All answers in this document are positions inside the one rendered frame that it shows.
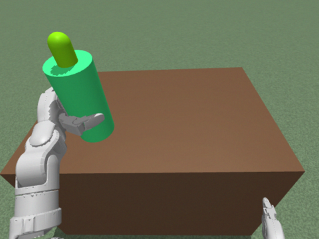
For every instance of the right robot hand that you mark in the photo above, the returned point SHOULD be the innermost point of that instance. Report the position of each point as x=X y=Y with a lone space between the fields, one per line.
x=272 y=228

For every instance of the bottle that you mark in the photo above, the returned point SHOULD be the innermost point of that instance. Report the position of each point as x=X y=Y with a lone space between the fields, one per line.
x=74 y=78

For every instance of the left robot hand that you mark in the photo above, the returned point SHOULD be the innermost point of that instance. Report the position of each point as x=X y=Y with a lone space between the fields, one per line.
x=50 y=108

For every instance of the left robot arm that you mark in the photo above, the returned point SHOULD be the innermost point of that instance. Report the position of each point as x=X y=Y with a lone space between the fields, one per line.
x=37 y=211

